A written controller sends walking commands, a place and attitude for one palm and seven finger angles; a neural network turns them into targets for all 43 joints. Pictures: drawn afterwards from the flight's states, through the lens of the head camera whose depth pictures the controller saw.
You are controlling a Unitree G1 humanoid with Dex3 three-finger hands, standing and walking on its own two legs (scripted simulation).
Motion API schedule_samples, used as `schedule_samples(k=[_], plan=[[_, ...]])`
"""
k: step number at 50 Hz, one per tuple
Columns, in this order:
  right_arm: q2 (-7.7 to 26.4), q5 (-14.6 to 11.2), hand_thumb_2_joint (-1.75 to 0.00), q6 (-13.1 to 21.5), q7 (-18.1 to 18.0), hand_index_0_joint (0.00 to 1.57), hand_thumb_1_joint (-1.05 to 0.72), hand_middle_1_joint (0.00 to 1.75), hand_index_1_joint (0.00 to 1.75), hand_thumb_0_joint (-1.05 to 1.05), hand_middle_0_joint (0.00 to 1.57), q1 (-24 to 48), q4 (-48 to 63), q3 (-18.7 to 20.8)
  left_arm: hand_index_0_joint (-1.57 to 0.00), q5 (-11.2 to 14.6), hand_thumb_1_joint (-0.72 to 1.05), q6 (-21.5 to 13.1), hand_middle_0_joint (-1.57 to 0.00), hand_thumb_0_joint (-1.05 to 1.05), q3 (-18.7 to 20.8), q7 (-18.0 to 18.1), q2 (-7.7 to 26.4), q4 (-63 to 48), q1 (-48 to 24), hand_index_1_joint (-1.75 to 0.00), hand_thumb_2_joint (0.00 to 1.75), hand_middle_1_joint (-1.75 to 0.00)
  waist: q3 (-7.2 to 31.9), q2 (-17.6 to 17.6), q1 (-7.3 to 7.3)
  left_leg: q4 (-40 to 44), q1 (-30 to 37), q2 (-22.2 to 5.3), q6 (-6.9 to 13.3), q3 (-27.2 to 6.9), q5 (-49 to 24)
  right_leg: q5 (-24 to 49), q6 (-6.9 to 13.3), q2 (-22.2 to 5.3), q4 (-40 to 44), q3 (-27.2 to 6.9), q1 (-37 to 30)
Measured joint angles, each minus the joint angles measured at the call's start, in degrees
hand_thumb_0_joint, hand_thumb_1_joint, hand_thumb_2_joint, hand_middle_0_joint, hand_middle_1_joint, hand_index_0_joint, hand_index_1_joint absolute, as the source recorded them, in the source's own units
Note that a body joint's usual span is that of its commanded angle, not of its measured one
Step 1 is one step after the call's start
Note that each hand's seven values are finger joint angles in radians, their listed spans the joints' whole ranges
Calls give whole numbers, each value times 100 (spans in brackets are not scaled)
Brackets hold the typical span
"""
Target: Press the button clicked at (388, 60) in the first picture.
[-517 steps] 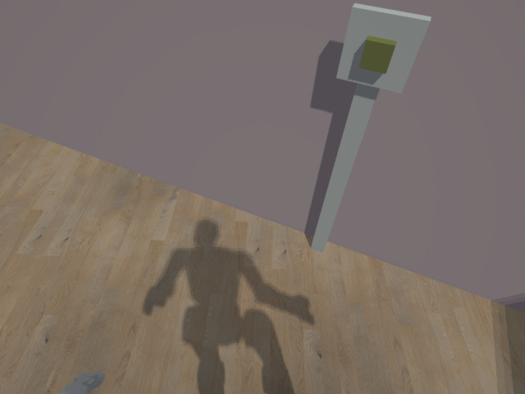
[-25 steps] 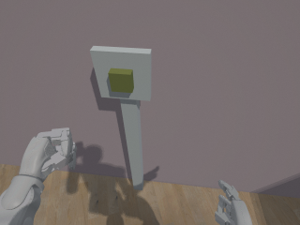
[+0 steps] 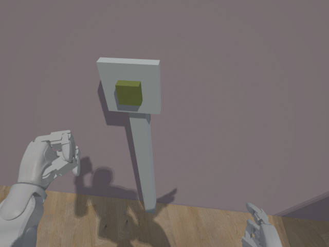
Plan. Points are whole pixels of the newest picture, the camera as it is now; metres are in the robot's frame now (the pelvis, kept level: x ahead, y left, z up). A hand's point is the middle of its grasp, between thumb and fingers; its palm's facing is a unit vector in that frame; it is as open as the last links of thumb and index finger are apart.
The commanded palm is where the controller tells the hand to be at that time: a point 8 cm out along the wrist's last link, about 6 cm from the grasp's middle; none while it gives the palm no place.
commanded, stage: aim a knuckle at the button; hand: left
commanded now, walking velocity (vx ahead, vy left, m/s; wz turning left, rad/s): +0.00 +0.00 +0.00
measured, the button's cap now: (129, 92) +0.48 +0.16 +0.15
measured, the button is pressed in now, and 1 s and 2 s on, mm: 0 0 0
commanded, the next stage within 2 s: none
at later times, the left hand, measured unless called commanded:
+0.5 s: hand (102, 146) +0.29 +0.18 +0.13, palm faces +0.02 -1.00 -0.06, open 3.1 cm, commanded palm +0.26 +0.23 +0.14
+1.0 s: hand (120, 129) +0.35 +0.15 +0.14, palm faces +0.00 -1.00 -0.03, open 3.1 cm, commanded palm +0.32 +0.21 +0.13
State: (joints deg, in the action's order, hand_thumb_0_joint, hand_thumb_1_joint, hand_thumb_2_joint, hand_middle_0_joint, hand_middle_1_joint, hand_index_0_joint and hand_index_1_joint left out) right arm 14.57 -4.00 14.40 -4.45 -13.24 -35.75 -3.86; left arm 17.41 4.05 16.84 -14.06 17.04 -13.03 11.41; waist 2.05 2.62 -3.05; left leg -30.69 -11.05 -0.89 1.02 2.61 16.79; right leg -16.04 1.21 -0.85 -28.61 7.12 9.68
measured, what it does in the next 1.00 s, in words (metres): stands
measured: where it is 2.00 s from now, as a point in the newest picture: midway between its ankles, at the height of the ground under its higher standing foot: outside the picture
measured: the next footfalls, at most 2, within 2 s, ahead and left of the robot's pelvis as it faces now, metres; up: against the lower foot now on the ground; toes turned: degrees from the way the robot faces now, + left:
none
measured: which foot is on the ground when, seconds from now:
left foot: down 0.00-1.00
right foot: down 0.00-1.00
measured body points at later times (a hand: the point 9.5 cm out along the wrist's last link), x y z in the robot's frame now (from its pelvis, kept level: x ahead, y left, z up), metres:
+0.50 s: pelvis +0.00 -0.01 +0.00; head -0.02 -0.03 +0.45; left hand +0.28 +0.23 +0.14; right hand +0.17 -0.24 -0.08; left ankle +0.00 +0.11 -0.74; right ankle +0.00 -0.10 -0.74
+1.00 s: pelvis +0.01 +0.00 +0.00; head +0.00 -0.02 +0.45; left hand +0.34 +0.21 +0.14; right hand +0.17 -0.23 -0.09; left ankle +0.00 +0.11 -0.74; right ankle +0.00 -0.10 -0.74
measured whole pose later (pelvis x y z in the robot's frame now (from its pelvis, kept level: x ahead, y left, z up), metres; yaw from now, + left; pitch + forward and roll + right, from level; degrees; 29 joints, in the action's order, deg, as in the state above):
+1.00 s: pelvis +0.01 +0.00 +0.00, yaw -1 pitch +0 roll +0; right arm 13.5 -3.6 10.0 -3.3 -12.3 -37.5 -3.2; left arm 11.9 0.3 8.6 -6.5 12.7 10.8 -11.9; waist 1.6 2.2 -0.6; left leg -30.0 -13.4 -0.8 0.9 4.0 16.8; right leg -16.6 1.3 -1.0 -30.0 5.6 13.5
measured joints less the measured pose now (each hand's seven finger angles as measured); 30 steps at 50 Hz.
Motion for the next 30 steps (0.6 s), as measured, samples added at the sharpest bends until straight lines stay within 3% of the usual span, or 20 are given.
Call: schedule_samples(k=[7,15,21,24,30], plan=[[-34,-23,-90,-44,-47,21,-91,30,30,1,20,73,23,-22,-130,13,90,293,-130,2,-97,-127,89,207,53,-150,90,-150,-38,75,69,62,-4,-18,-26,10,-71,39,32,19,4,-11,38],[-19,-33,-90,83,-78,21,-91,30,30,1,20,80,-147,-18,-130,-50,90,-118,-130,2,-237,105,-108,614,-578,-150,90,-150,-129,70,32,9,-36,-28,-63,-53,-80,16,69,27,-57,50,51],[-35,-23,-90,-12,-77,21,-91,30,30,1,20,129,-142,-17,-130,-196,90,20,-130,2,-439,114,-55,1171,-1056,-150,90,-150,-168,43,147,57,-110,-44,-76,11,-110,26,86,41,-87,-16,192],[-42,-6,-90,-68,-60,21,-91,30,30,1,20,106,-129,3,-130,-211,89,45,-130,2,-371,182,-23,1364,-1183,-150,90,-150,-153,9,202,91,-109,-61,-87,62,-102,20,93,59,-88,-68,228],[1,0,-90,-90,3,21,-91,30,30,1,20,-22,-151,85,-130,-217,90,-241,-130,2,-223,327,-102,1523,-1364,-150,90,-150,-61,-6,208,109,-89,-66,-88,107,-44,-28,86,66,-87,-116,232]])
